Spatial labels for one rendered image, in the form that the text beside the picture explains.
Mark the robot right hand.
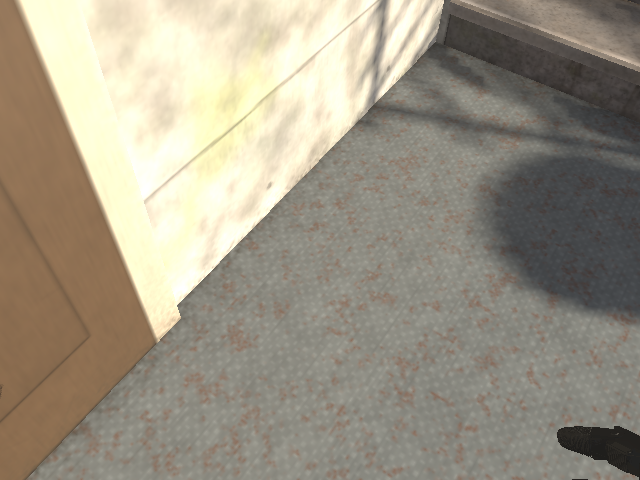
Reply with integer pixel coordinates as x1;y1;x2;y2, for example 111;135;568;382
557;426;640;480

